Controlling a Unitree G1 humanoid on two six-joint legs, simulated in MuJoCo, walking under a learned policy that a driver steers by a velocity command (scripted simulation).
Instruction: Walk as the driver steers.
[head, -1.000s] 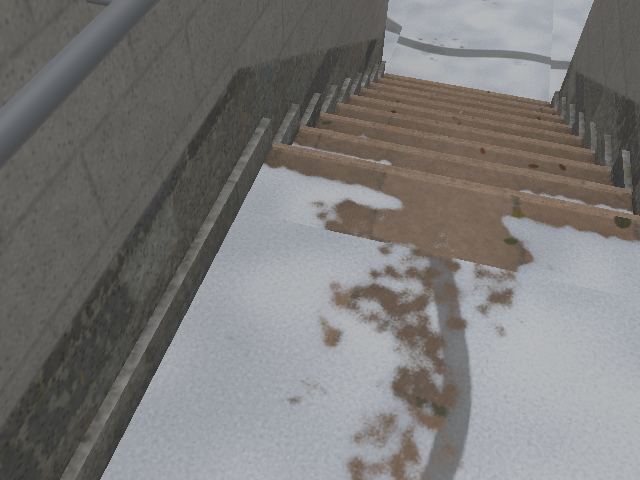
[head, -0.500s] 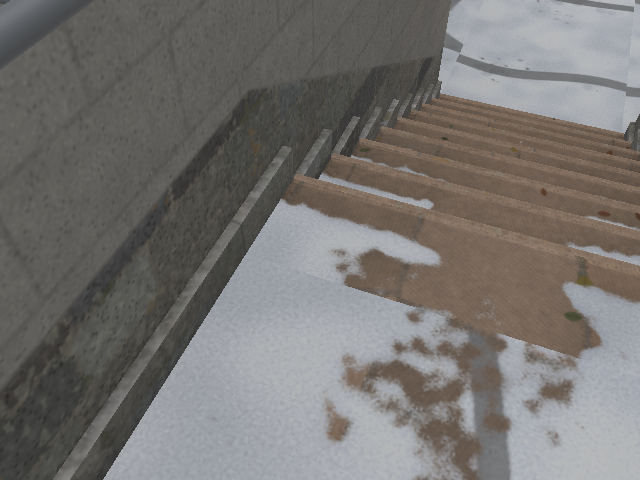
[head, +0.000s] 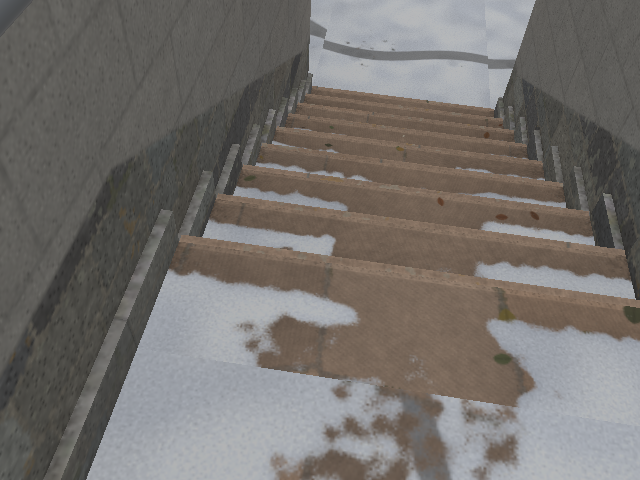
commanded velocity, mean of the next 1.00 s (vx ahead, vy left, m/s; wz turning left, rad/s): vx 0.34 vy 0.00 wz -0.38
